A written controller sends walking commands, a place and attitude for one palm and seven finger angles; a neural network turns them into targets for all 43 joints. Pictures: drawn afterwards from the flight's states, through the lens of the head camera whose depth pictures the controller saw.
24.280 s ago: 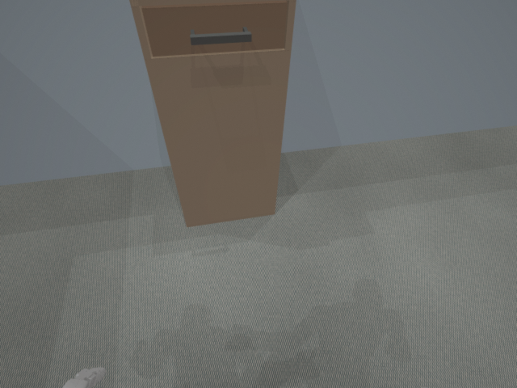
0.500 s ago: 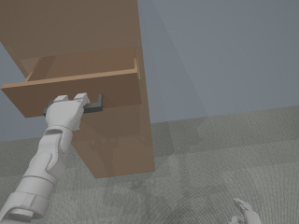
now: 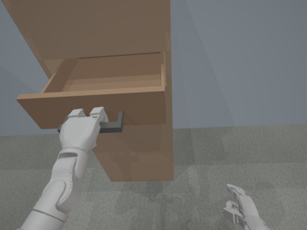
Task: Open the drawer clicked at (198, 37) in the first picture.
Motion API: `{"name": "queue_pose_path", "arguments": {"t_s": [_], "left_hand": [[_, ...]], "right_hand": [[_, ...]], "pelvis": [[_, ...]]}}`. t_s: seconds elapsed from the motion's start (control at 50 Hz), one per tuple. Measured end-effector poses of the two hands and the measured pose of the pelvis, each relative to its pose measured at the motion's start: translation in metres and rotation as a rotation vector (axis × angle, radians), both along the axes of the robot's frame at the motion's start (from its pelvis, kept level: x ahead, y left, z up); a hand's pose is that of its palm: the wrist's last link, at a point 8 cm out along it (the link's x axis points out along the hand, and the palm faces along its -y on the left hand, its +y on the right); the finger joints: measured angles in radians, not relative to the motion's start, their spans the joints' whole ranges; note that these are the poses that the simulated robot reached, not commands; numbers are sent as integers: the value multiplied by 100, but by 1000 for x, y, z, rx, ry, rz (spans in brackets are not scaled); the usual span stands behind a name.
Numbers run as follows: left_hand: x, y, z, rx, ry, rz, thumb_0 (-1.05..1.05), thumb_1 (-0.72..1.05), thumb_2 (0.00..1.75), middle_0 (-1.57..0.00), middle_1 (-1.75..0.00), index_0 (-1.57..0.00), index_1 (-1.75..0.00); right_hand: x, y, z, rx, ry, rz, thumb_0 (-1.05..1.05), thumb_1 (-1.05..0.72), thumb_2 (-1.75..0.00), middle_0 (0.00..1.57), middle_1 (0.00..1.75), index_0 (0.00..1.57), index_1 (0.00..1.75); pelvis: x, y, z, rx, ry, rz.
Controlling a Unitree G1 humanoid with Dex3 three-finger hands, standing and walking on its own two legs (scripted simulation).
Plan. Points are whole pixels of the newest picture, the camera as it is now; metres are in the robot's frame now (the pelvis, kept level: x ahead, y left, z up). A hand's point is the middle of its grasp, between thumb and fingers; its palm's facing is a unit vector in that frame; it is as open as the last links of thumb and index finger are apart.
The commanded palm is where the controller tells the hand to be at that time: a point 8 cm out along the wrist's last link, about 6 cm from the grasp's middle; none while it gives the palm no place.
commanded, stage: pull the drawer open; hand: left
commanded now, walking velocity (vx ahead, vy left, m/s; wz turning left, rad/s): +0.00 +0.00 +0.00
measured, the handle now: (92, 121) +0.34 +0.22 +0.12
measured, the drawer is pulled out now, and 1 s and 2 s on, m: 0.19 0.26 0.29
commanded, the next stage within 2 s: open the thumb to release the handle in 1.64 s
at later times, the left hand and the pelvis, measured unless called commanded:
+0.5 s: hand (91, 145) +0.28 +0.21 +0.09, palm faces +0.07 -0.10 -0.99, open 5.5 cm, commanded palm +0.22 +0.21 +0.15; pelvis -0.02 -0.02 +0.00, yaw -2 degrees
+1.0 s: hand (84, 173) +0.21 +0.20 +0.09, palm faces +0.10 -0.16 -0.98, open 5.7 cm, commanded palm +0.14 +0.20 +0.15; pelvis +0.01 -0.01 +0.00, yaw -2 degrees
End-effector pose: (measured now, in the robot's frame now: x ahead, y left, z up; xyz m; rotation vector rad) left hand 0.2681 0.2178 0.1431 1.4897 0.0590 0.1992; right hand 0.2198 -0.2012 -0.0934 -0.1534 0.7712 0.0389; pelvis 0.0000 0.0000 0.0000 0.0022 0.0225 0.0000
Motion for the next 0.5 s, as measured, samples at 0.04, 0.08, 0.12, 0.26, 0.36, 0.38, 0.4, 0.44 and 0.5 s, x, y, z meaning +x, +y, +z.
{"name": "queue_pose_path", "arguments": {"t_s": [0.04, 0.08, 0.12, 0.26, 0.36, 0.38, 0.4, 0.44, 0.5], "left_hand": [[1, 0, 1, 6, 14, 10, 0, 76, 85, -37, -135, -40, -132], [3, -1, 1, 6, 29, 16, 0, 76, 85, -38, -135, -41, -133], [4, -1, 2, 6, 40, 21, 0, 76, 85, -39, -135, -41, -133], [5, 0, 3, 7, 62, 6, 1, 77, 84, -40, -135, -41, -134], [3, 0, 3, 0, 59, -12, 2, 77, 82, -40, -135, -42, -135], [2, 0, 3, -2, 56, -16, 2, 77, 82, -39, -135, -42, -135], [0, -1, 4, -6, 51, -20, 2, 77, 81, -38, -135, -42, -135], [-4, -2, 4, -15, 40, -29, 3, 77, 80, -36, -135, -42, -135], [-12, -5, 4, -27, 20, -43, 4, 76, 79, -32, -135, -42, -135]], "right_hand": [[4, 4, 0, 6, -4, 12, 1, -90, -90, 20, 30, 20, 30], [6, 7, 0, 11, -8, 22, 1, -90, -90, 20, 30, 20, 30], [6, 8, 1, 12, -10, 27, 1, -90, -90, 20, 30, 20, 30], [-14, -7, -2, -12, 2, 14, 1, -90, -90, 20, 30, 20, 30], [-38, -28, -5, -31, 22, -35, 1, -90, -90, 20, 30, 20, 30], [-43, -33, -5, -33, 24, -48, 1, -90, -90, 20, 30, 20, 30], [-47, -37, -6, -35, 27, -62, 1, -90, -90, 20, 30, 20, 30], [-56, -46, -7, -39, 33, -87, 1, -90, -90, 20, 30, 20, 30], [-66, -55, -8, -44, 40, -115, 1, -90, -90, 20, 30, 20, 30]], "pelvis": [[0, -2, 0, 1, 0, 7], [0, -5, 0, 1, -2, 13], [-1, -7, 0, 2, -5, 17], [-9, -17, 0, 4, -18, 20], [-16, -21, 0, 5, -21, 2], [-16, -21, 0, 5, -21, -3], [-17, -21, 0, 6, -21, -8], [-17, -20, 0, 6, -21, -17], [-17, -19, 0, 7, -20, -31]]}}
